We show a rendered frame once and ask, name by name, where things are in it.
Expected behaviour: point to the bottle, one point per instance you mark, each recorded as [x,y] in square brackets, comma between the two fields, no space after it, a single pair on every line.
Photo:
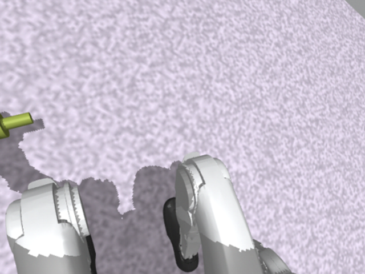
[13,122]

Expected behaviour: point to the right robot foot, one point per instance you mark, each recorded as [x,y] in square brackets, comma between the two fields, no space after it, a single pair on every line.
[173,231]

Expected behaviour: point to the left robot foot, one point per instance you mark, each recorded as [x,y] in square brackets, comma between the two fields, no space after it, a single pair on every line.
[92,254]

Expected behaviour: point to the right robot hand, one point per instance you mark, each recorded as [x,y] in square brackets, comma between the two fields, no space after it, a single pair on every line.
[271,263]

